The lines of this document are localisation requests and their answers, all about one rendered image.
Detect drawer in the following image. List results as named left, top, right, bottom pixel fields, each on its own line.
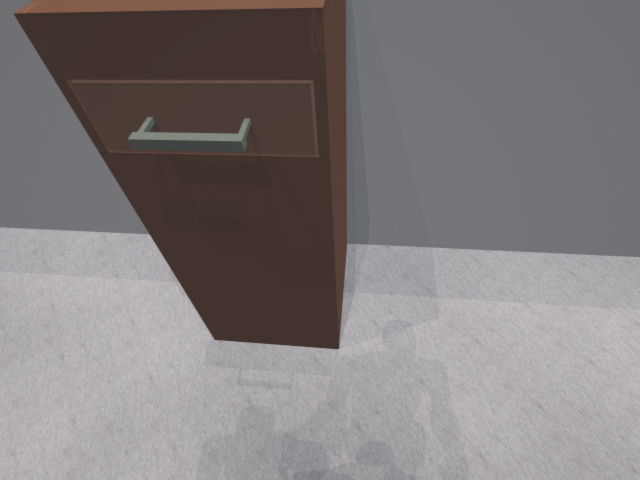
left=70, top=80, right=318, bottom=155

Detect cabinet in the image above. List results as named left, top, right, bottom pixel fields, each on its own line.
left=13, top=0, right=347, bottom=349

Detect handle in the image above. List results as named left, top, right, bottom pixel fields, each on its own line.
left=128, top=117, right=251, bottom=152

